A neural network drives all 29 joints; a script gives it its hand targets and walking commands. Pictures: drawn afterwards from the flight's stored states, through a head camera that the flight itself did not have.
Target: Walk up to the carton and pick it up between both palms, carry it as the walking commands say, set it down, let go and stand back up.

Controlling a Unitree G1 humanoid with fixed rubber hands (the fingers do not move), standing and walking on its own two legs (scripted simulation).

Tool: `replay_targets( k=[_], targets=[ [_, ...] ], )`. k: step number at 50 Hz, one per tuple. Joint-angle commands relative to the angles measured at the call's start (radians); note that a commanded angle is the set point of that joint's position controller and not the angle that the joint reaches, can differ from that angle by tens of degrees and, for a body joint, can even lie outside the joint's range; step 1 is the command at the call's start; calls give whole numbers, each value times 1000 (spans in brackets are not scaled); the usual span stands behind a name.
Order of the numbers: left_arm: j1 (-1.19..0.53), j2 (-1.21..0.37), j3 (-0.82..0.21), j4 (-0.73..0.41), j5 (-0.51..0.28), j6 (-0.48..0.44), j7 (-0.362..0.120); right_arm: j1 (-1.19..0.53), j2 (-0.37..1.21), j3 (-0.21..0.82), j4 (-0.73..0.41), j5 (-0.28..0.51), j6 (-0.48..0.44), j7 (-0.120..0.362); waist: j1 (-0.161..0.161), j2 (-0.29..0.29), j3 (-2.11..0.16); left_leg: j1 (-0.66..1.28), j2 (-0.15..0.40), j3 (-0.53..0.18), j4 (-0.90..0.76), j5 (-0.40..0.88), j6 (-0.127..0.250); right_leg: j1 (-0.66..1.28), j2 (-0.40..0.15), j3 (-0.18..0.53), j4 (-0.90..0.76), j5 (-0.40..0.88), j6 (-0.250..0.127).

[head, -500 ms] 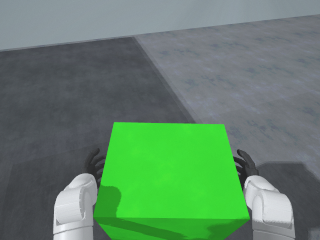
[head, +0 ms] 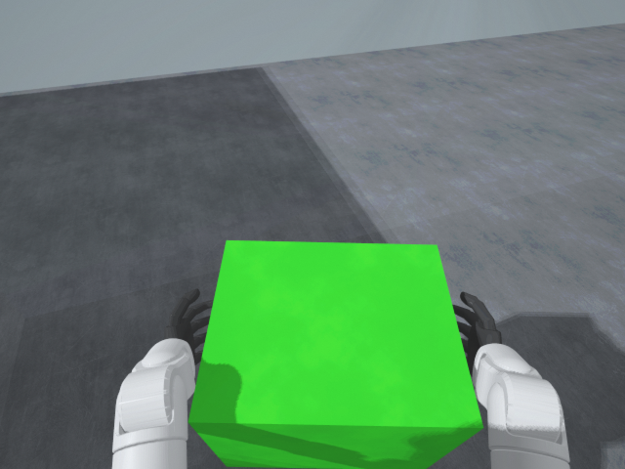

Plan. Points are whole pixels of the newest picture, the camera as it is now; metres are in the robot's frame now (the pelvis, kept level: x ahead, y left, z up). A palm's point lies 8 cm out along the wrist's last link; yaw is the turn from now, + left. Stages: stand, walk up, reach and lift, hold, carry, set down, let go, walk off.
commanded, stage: carry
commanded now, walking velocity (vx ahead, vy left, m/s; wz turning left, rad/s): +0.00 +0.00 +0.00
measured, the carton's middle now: (328, 359) +0.27 +0.00 -0.01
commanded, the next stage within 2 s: none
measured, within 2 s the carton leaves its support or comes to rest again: neither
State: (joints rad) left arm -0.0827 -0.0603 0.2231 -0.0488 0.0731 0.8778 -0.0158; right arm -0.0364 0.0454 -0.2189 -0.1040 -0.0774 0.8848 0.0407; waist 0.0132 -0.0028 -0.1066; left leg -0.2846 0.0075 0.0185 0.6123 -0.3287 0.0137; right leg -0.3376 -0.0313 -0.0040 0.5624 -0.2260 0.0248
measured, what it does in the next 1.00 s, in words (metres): shifts its weight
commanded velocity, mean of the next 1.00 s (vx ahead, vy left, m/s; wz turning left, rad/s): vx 0.24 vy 0.00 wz -0.29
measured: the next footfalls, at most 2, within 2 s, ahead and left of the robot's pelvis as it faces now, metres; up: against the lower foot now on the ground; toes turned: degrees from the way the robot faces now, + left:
left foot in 1.18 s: +0.14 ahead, +0.11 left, +0.00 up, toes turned +0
right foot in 1.40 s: +0.36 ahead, -0.13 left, +0.00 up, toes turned -14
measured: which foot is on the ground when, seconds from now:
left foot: down 0.00-1.00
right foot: down 0.00-1.00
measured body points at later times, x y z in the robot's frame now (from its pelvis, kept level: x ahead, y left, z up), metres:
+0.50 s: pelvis +0.00 +0.00 +0.00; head -0.03 +0.01 +0.45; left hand +0.27 +0.19 +0.04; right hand +0.27 -0.19 +0.04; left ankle +0.00 +0.11 -0.73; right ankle +0.04 -0.14 -0.73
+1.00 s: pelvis +0.10 -0.01 +0.00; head +0.13 +0.00 +0.45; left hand +0.35 +0.18 +0.05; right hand +0.35 -0.20 +0.06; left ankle +0.00 +0.11 -0.73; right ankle +0.04 -0.14 -0.73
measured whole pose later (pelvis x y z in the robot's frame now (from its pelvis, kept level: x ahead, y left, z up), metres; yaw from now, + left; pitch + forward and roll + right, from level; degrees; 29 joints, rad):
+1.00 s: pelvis +0.10 -0.01 +0.00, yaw -1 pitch +8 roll -2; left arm 0.01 -0.06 0.19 -0.51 0.03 1.19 0.02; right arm 0.03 0.05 -0.20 -0.50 0.00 1.16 0.01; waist 0.01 0.01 -0.09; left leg -0.27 0.04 0.02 0.60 -0.45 0.01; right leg -0.33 0.00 -0.01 0.57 -0.37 0.02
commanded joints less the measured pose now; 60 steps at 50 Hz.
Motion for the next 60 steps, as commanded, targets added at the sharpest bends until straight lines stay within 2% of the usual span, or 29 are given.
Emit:
replay_targets(
  k=[1,7,9,11,13,14,17,19,20,22,23,27,28,29,31,35,43,45,49,51,52,53,54,55,56,57,58,59,60],
  targets=[
    [-513,-607,-591,-75,-138,-63,-108,-543,599,565,-70,131,-68,89,-7,15,-189,-43,117,-107,-184,223,14,113,-103,39,-68,91,-34],
    [-505,-597,-591,-60,-129,-75,-112,-544,583,556,-68,118,-84,92,-4,31,-147,-68,121,-111,-209,160,15,93,-98,44,-74,40,-29],
    [-525,-610,-617,-129,-156,-79,-104,-541,613,579,-103,147,-85,88,-5,54,-180,-51,121,-119,-209,177,20,102,-95,45,-68,56,-36],
    [-486,-574,-561,1,-107,-84,-112,-525,561,532,-6,99,-92,96,-6,12,-163,-55,117,-107,-192,191,14,97,-105,50,-79,73,-34],
    [-509,-633,-631,-156,-166,-91,-109,-570,623,609,-182,162,-100,90,-6,15,-185,-46,117,-110,-186,204,15,106,-101,43,-75,86,-32],
    [-512,-594,-596,-93,-143,-89,-106,-536,596,570,-82,133,-94,90,-7,16,-188,-34,118,-105,-180,222,14,103,-100,40,-69,94,-33],
    [-501,-573,-572,-36,-117,-99,-113,-495,571,537,-9,98,-102,95,-6,13,-164,-55,115,-109,-189,213,15,100,-103,49,-76,96,-34],
    [-507,-605,-615,-130,-149,-104,-107,-541,602,584,-124,143,-111,92,-4,38,-170,-61,119,-116,-204,195,19,110,-100,45,-65,73,-31],
    [-500,-584,-589,-60,-125,-102,-111,-535,570,553,-67,113,-110,94,-4,28,-155,-59,123,-116,-204,184,15,94,-100,49,-76,58,-31],
    [-485,-567,-587,-67,-124,-108,-108,-487,562,539,-40,105,-114,93,-4,51,-159,-63,126,-121,-215,190,21,105,-96,40,-62,57,-29],
    [-492,-582,-590,-77,-130,-109,-108,-525,579,560,-81,121,-116,92,-3,7,-159,-58,124,-120,-211,181,21,102,-98,46,-71,52,-35],
    [-462,-561,-578,-38,-115,-113,-111,-505,551,543,-52,103,-124,93,-4,19,-165,-48,119,-110,-196,208,15,100,-101,45,-73,82,-32],
    [-518,-608,-629,-154,-163,-113,-104,-567,606,597,-165,153,-122,89,-4,38,-167,-46,120,-113,-207,78,30,89,-78,22,-41,-13,-33],
    [-530,-795,-835,-505,-317,-60,-89,-579,777,802,-516,305,-70,73,-3,51,-149,-39,118,-118,-240,-84,44,66,-57,12,-52,-131,-44],
    [-457,-766,-827,-532,-310,52,-64,-498,749,785,-505,306,43,50,-5,133,-130,2,161,-181,-347,-302,73,4,2,-54,-8,-216,-47],
    [-352,-703,-825,-601,-342,208,-51,-369,692,788,-553,312,194,12,-13,124,-139,107,204,-146,-321,-308,80,-67,1,-52,-26,-188,-64],
    [-398,-758,-830,-714,-379,295,-44,-400,740,807,-691,355,278,2,-22,89,-246,243,195,-31,-101,76,42,-14,-18,30,-26,-42,-111],
    [-410,-770,-844,-743,-390,295,-45,-385,752,806,-710,359,278,3,-27,95,-280,292,203,-15,-41,291,37,-10,-12,35,15,31,-124],
    [-378,-787,-858,-768,-393,285,-36,-352,755,801,-739,367,267,4,-27,184,-345,473,228,54,72,912,22,-38,63,-50,0,-34,-121],
    [-342,-794,-866,-765,-395,281,-37,-362,746,803,-762,368,264,7,-2,155,-370,354,186,141,161,988,-21,133,70,-20,-53,104,-157],
    [-335,-792,-865,-769,-400,276,-40,-371,753,810,-771,367,261,7,17,52,-374,156,147,161,218,847,-45,333,37,56,-77,298,-182],
    [-313,-785,-856,-750,-396,275,-43,-369,750,812,-769,358,260,7,31,-109,-343,-136,75,190,314,517,-71,542,-60,230,-77,573,-226],
    [-334,-775,-862,-753,-395,275,-42,-348,762,815,-752,353,264,11,21,-293,-288,-397,-31,181,334,-103,-81,687,-177,425,-104,850,-288],
    [-319,-778,-861,-734,-395,280,-42,-357,757,809,-762,356,261,8,29,-307,-211,-585,-61,135,308,-366,-74,765,-224,513,-98,937,-327],
    [-327,-776,-873,-748,-394,280,-42,-333,756,805,-739,355,258,10,30,-232,-196,-580,-14,46,207,-403,-55,731,-257,540,-83,873,-317],
    [-326,-767,-867,-766,-393,276,-42,-297,771,815,-728,365,259,11,10,-225,-198,-420,4,20,58,-349,-39,597,-244,467,-15,885,-277],
    [-320,-764,-868,-757,-388,276,-46,-266,774,827,-742,367,252,11,-49,-143,-257,8,13,10,-221,-123,-18,309,-149,276,192,932,-186],
    [-309,-766,-864,-767,-383,265,-48,-310,793,848,-770,385,240,14,-71,14,-369,492,123,13,-349,232,-14,-18,-39,42,431,597,-90],
    [-304,-757,-891,-783,-376,265,-45,-274,778,833,-723,370,239,12,-46,298,-305,765,382,-265,-266,722,76,-488,84,-61,587,-237,-46]
  ],
)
